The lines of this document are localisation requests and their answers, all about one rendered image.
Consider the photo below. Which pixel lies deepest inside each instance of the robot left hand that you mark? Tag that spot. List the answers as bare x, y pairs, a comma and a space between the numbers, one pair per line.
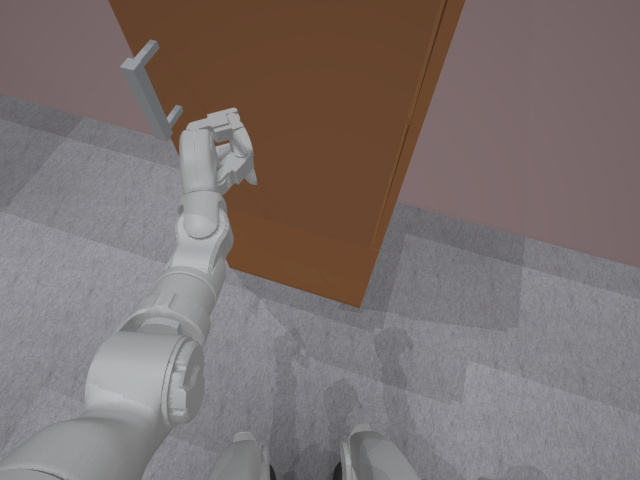
199, 159

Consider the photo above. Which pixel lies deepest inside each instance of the left robot shin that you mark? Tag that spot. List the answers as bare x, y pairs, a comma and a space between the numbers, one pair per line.
243, 436

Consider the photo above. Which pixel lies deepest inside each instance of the robot left upper arm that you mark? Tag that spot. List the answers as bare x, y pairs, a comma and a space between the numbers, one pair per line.
140, 387

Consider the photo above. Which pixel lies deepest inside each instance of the robot right thigh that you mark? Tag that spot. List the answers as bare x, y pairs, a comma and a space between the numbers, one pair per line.
369, 455

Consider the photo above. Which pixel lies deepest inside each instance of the cupboard door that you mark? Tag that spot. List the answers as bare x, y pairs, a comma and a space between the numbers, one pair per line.
322, 87

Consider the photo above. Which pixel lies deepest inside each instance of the left robot forearm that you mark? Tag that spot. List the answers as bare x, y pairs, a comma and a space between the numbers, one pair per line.
188, 288

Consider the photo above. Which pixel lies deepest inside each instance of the handle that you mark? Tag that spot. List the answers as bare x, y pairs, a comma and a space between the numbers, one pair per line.
140, 84

